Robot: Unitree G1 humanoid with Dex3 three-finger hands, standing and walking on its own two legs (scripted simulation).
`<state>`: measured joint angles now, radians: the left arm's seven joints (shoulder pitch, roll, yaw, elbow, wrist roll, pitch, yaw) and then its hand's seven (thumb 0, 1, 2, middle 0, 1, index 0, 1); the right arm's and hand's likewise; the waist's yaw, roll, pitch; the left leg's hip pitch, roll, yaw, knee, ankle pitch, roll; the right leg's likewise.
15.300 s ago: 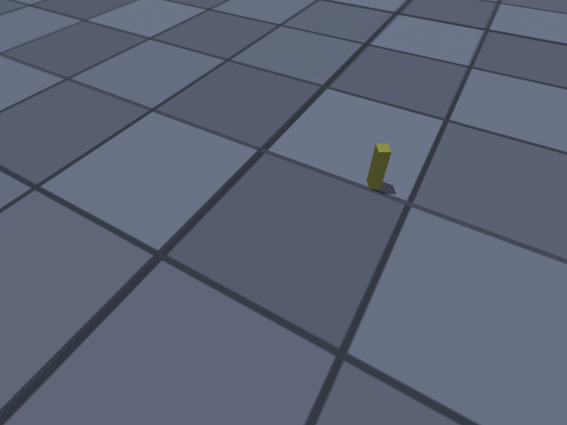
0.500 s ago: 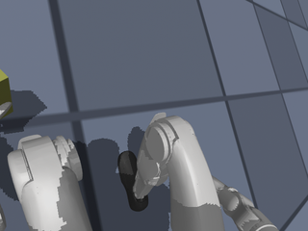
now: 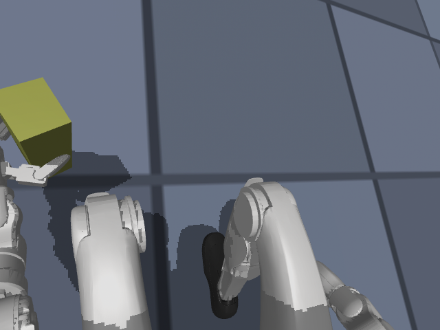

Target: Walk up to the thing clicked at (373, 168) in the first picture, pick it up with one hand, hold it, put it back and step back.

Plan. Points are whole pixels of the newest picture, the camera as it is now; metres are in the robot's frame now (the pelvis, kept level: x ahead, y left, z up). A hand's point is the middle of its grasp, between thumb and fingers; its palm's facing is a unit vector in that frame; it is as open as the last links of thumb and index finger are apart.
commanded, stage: settle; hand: left
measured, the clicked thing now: (41, 140) +0.42 +0.26 -0.11
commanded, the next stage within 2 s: hold in 1.26 s
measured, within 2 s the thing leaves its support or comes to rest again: neither
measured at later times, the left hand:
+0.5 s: hand (22, 124) +0.40 +0.27 -0.01, palm faces +0.25 -0.96 -0.09, open 10.5 cm
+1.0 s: hand (20, 104) +0.41 +0.26 +0.04, palm faces +0.26 -0.96 -0.06, open 10.6 cm
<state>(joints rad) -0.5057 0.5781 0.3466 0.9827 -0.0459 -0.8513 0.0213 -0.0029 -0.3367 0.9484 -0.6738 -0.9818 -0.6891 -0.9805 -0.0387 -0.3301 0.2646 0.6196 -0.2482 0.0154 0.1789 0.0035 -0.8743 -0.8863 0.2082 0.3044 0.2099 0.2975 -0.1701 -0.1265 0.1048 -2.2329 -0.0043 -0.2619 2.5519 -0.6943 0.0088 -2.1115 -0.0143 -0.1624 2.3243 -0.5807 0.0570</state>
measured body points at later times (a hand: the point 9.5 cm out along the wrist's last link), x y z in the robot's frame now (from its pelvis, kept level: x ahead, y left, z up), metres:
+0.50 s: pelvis +0.01 -0.01 +0.04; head +0.20 +0.07 +0.44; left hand +0.38 +0.32 +0.00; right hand +0.20 -0.26 -0.07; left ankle +0.08 +0.12 -0.27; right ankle +0.15 -0.13 -0.27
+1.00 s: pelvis +0.02 -0.02 +0.07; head +0.21 +0.05 +0.48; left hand +0.39 +0.31 +0.04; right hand +0.21 -0.26 -0.05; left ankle +0.08 +0.12 -0.27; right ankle +0.14 -0.13 -0.27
